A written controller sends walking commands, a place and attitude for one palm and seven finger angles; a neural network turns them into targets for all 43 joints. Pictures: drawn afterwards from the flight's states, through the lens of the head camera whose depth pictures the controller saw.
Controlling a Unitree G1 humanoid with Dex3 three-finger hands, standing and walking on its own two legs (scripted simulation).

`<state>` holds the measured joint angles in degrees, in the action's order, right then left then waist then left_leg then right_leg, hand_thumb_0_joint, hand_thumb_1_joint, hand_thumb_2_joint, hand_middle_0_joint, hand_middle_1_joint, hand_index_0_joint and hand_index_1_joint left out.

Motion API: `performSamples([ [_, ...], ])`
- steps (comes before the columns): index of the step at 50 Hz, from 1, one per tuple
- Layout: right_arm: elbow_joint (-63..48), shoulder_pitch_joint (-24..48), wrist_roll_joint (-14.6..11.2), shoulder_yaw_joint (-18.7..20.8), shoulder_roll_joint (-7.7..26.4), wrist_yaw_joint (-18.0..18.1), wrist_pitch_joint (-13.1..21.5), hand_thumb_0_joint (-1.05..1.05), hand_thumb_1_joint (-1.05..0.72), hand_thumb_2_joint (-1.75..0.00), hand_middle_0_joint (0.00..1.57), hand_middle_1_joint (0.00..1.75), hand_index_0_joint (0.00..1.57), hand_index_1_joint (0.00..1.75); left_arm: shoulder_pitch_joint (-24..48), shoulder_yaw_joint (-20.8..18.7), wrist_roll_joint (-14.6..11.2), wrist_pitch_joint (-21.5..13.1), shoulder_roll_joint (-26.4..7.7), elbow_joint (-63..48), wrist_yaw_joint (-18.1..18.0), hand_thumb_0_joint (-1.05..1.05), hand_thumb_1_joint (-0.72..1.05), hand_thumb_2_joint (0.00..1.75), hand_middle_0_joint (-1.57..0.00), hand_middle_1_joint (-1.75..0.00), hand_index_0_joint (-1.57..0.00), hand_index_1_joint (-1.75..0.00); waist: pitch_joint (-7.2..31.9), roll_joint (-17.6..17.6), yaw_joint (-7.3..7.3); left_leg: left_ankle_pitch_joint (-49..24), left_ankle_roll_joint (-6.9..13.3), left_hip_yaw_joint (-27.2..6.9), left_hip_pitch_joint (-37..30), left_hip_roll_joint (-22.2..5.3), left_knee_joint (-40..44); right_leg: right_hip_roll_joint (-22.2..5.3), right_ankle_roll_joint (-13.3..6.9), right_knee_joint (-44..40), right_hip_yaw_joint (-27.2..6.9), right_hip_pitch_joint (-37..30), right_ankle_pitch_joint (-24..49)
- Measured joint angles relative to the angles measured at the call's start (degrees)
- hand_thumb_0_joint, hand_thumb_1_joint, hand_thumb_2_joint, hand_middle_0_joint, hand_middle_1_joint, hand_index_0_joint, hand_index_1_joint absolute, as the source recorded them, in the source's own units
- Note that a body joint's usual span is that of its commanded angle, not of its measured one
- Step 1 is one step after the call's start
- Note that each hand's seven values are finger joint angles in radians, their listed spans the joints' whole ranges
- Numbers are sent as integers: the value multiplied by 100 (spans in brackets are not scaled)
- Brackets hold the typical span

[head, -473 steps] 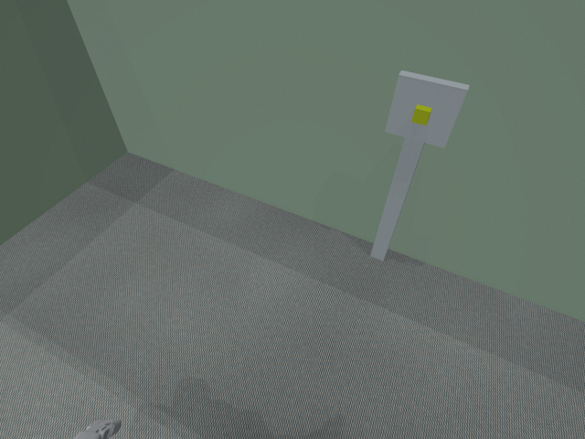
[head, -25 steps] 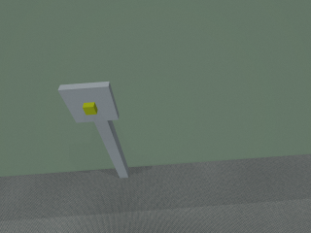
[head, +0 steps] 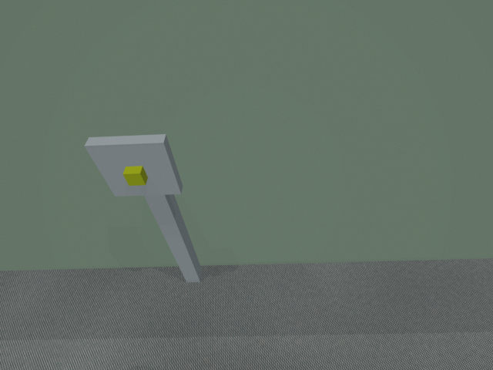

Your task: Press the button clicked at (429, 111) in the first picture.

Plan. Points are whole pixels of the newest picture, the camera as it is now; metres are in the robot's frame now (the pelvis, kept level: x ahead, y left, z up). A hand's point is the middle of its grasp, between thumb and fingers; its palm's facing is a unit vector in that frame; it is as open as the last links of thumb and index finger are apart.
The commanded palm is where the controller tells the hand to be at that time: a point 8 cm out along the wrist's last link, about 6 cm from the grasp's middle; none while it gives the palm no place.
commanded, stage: come to a stop and stand still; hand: left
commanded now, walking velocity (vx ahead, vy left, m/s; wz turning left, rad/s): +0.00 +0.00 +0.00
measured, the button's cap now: (136, 174) +0.54 +0.30 -0.04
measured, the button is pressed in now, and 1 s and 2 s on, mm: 0 0 0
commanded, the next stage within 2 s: look again from close up in 0.66 s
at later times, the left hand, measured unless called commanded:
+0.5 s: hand out of the picture +0.04 +0.17 -0.17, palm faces +0.05 -0.98 -0.21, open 7.3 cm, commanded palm none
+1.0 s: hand out of the picture +0.04 +0.17 -0.17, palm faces +0.05 -0.98 -0.20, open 7.3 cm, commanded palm none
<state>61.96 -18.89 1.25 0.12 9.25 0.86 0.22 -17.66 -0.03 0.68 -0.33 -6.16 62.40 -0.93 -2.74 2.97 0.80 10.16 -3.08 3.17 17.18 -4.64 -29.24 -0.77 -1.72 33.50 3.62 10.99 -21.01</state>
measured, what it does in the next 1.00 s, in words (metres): stands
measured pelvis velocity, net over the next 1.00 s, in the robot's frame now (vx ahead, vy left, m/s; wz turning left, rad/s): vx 0.05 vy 0.00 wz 0.01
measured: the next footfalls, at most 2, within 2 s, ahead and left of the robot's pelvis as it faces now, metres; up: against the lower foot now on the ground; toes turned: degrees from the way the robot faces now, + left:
right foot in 1.96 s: +0.06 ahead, -0.04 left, +0.00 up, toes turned -5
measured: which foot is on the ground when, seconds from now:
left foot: down 0.00-1.00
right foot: down 0.00-1.00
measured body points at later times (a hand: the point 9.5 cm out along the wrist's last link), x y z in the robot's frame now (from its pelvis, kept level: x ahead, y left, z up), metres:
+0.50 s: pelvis +0.04 +0.00 +0.00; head +0.06 -0.02 +0.45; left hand +0.04 +0.22 -0.15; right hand +0.07 -0.23 -0.16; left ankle +0.06 +0.16 -0.73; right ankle -0.03 -0.10 -0.73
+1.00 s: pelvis +0.05 +0.00 +0.00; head +0.07 +0.00 +0.45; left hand +0.04 +0.23 -0.15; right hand +0.06 -0.22 -0.16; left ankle +0.06 +0.16 -0.73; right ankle -0.03 -0.10 -0.73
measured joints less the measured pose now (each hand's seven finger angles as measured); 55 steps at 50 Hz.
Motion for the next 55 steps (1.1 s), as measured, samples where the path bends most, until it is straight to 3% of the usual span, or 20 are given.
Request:
performSamples([
  [20, 191, 537, -22, -2, 60, 100, 48, 1, -92, -90, 20, 30, 20, 30, 98, -48, 26, -55, -128, 150, -42, 0, 91, 90, -20, -30, -20, -30, 15, -222, -119, 263, -71, -27, -368, -9, 124, 26, -9, -407, 46, -515, -128],
  [55, 382, 474, -33, -35, -45, 105, 27, 1, -92, -90, 20, 30, 20, 30, 51, -71, 16, -15, -194, 152, -66, 0, 91, 90, -20, -30, -20, -30, -47, -333, -128, 335, 1, -13, -508, 81, 196, -59, 83, -633, 56, -736, -115],
])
